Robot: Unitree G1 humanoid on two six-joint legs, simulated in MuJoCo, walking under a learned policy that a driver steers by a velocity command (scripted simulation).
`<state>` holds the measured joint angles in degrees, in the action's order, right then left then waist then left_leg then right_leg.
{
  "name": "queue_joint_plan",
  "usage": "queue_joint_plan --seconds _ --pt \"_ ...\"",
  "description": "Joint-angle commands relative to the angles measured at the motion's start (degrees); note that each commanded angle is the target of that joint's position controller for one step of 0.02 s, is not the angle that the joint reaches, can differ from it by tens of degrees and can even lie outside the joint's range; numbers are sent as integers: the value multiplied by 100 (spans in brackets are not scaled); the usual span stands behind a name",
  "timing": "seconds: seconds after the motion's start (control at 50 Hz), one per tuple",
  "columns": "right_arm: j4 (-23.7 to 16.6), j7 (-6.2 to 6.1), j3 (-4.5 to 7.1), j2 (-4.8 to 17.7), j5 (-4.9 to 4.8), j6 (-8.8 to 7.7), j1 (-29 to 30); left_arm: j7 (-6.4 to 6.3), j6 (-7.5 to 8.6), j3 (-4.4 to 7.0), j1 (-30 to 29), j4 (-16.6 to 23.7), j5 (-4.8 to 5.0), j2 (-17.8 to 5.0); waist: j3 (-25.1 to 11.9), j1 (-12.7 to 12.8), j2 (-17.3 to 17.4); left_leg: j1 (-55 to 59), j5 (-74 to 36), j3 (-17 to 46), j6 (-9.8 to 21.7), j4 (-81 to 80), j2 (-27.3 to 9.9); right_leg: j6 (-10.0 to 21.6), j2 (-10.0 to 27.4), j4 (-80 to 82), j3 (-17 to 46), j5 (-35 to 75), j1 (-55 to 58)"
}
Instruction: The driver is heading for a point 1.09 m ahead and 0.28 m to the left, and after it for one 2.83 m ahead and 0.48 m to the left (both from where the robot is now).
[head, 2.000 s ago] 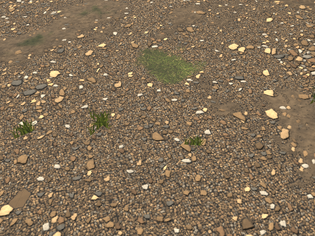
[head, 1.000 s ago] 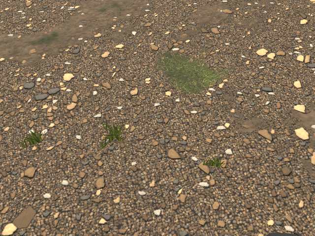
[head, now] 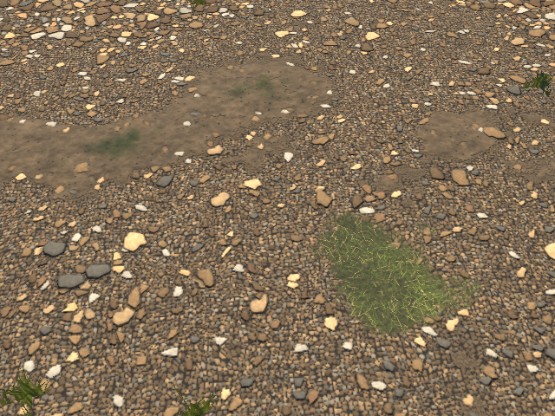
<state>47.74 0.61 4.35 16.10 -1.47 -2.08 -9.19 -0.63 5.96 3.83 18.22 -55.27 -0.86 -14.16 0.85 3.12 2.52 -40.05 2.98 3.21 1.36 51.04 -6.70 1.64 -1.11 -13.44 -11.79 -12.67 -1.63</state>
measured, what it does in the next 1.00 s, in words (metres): walks ahead, turning left: left foot, then right foot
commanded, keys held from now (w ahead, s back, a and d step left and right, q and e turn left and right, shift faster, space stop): w+q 0.66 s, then w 0.34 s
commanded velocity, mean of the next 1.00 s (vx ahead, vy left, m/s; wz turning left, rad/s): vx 0.50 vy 0.00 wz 0.48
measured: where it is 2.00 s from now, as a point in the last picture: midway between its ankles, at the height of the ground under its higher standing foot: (172, 232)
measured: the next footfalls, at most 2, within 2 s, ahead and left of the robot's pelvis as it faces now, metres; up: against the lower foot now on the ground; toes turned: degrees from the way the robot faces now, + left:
left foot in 0.20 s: +0.28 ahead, +0.14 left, +0.00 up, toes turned +11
right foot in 0.70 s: +0.61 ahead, +0.04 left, +0.00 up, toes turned +28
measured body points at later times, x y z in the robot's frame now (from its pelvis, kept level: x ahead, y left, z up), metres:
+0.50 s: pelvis +0.27 +0.08 +0.00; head +0.30 +0.11 +0.45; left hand +0.39 +0.39 -0.09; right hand +0.41 -0.18 -0.11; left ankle +0.24 +0.13 -0.75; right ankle +0.47 -0.08 -0.67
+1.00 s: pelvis +0.55 +0.12 +0.00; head +0.57 +0.13 +0.45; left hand +0.43 +0.38 -0.12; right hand +0.82 -0.02 -0.10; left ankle +0.56 +0.31 -0.69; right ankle +0.58 +0.02 -0.74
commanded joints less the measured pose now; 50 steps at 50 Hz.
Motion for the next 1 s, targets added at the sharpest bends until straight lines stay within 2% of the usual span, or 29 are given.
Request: queue_joint_plan --seconds 0.02,0.1,0.14,0.18,0.2,0.22,0.24,0.26,0.28,0.3,0.32,0.34,0.4,0.44,0.52,0.6,0.66,0.68,0.7,0.72,0.74,0.76,0.78,0.8,0.82,0.84,0.88,0.94,1.0 --pt "-495 120 -51 28 34 -50 489 -79 47 191 -284 388 47 -933 389 -31 -469 18 -556 -232 39 -752 -41 726 1618 701 367 1674 -210" --pt "-839 263 -60 66 12 -41 1020 -81 -108 251 11 290 154 -1057 516 62 -479 -97 -111 -527 250 -1298 89 618 1838 306 85 2285 593" --pt "-936 308 15 222 5 -22 914 -95 -186 297 -90 341 188 -1216 304 -137 -641 418 412 -827 448 -1381 386 503 1866 -273 -89 3875 796" --pt "-794 299 210 557 -26 6 22 -123 -287 337 -231 412 216 -1371 -272 -706 -791 1690 841 -1114 724 -1458 863 363 1767 -1699 -230 5388 716" --pt "-539 225 412 901 -34 21 -936 -133 -306 310 -304 461 223 -1333 -757 -1203 -630 3154 506 -1022 948 -1856 1077 155 1529 -3008 -333 4961 72" --pt "-380 81 580 1471 -30 79 -1566 -117 -246 174 -155 623 17 -921 -1200 -1226 445 4801 347 687 1305 -1941 13 -121 1141 -4931 -309 1721 -1610" --pt "-602 99 567 1813 2 -1 -1203 -46 -21 -9 134 963 32 -342 -1914 -597 1314 6182 1552 4233 2480 -3056 -1208 -387 -149 -6702 799 -2176 -3732" --pt "-621 148 417 1320 57 -73 -1359 41 216 81 -578 1087 275 -864 -1918 -1016 507 6161 1698 4317 2259 -3590 -1256 -234 97 -6960 1741 -1965 -4378" --pt "-590 145 343 1032 73 -149 -1170 75 311 89 -877 1209 404 -904 -1186 -925 342 5590 1348 3422 2011 -3541 -1080 -74 350 -6687 1671 -1475 -4676" --pt "-655 150 280 823 42 -199 -753 30 331 88 -848 1121 299 -863 -698 -624 -233 4646 711 2665 1773 -3516 -788 -41 633 -6134 1674 -1009 -4353" --pt "-740 135 221 626 59 -216 -380 -14 285 151 -793 1054 143 -940 -521 -403 -256 3925 179 2139 1608 -3552 -554 -71 812 -5614 1682 -749 -3884" --pt "-831 109 181 550 109 -219 -209 -6 197 183 -671 1036 103 -963 -444 -244 -164 3476 -128 1907 1564 -3682 -418 -114 902 -5393 1705 -576 -3521" --pt "-806 8 224 741 76 -254 -377 -19 22 159 -809 1177 0 -754 -315 -186 -158 2900 -840 1488 1614 -3878 -238 -374 830 -4637 1553 -158 -3327" --pt "-757 -78 257 863 56 -243 -590 -35 -6 122 -1281 1359 -17 -662 -157 -324 -106 2798 -879 1276 1510 -3903 -85 -508 706 -3833 1495 506 -3495" --pt "-686 -146 253 855 21 -170 -905 55 50 36 -2053 1614 53 -495 -32 -646 180 2628 -170 1097 1155 -3788 206 -506 334 -2182 1436 1783 -3061" --pt "-569 -167 247 820 -15 -110 -1228 166 138 59 -2432 1839 123 -664 -11 -778 270 3126 95 1625 1081 -3340 -19 -384 173 -1544 1579 1695 -2930" --pt "-596 -214 262 846 8 -45 -1183 216 231 128 -2173 1835 143 -850 -81 -581 489 3498 -171 2087 986 -2825 -174 -190 102 -1311 1599 957 -2535" --pt "-624 -214 236 781 20 -32 -1076 206 260 174 -1718 1711 130 -919 -238 -336 555 3511 -566 2024 897 -2529 -83 -57 62 -1111 1451 998 -1996" --pt "-666 -190 155 561 52 -48 -1041 180 293 253 -1079 1566 48 -1097 -718 -51 464 3313 -948 1769 726 -1750 211 184 287 -1113 1550 1123 -925" --pt "-768 -173 34 287 163 -69 -1102 142 286 317 -148 1478 -36 -1394 -1566 288 -145 2538 -30 1285 502 -174 572 569 1241 -1285 2531 960 615" --pt "-788 -164 -43 -3 -49 -122 -2055 199 205 426 360 1166 -50 -1713 -2100 -129 -2267 457 2920 735 102 1563 1359 1505 2344 -688 5253 -326 2288" --pt "-620 -178 26 569 -104 -136 -1978 239 183 289 256 1240 127 -1134 -1629 14 -1590 -254 2970 967 69 2249 956 1382 2355 -383 5650 -1560 2088" --pt "-703 -166 93 833 -68 -133 -1287 223 143 203 -21 1293 152 -818 -862 157 -985 -442 2437 865 56 2383 785 1151 2107 -306 4765 -1485 1376" --pt "-803 -174 83 778 4 -137 -878 220 96 156 -332 1345 84 -775 -452 56 -529 -285 2053 636 45 2255 596 1044 1881 -207 4110 -841 642" --pt "-891 -159 89 701 84 -168 -608 217 71 126 -493 1314 49 -701 -143 -37 -451 -201 1796 579 44 1932 442 1060 1695 -80 3679 -202 95" --pt "-917 -125 86 605 77 -177 -634 202 80 85 -549 1294 -1 -641 -132 -194 -611 79 1641 523 61 1683 275 1024 1533 26 3327 223 -222" --pt "-897 -91 42 395 54 -164 -729 202 104 72 -495 1207 55 -612 -183 -292 -806 290 1598 298 23 1227 162 1088 1381 215 2905 713 -436" --pt "-1085 -73 -59 214 121 -174 -255 162 103 146 -338 1087 128 -916 -72 -209 -704 166 1134 84 -96 276 27 1217 1427 487 2506 1178 -546" --pt "-1184 -19 -129 126 102 -225 258 131 30 172 -207 1013 170 -1061 -14 -47 -678 462 198 -95 -128 -843 96 1063 1244 566 1982 1319 -623"
Velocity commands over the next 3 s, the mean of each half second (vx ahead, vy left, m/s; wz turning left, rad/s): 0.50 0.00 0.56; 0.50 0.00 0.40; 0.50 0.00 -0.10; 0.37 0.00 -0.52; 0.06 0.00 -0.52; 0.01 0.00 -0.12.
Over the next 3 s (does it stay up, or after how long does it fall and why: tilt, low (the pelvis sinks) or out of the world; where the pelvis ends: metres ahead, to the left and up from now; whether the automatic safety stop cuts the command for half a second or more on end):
stays up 1.08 0.37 -0.01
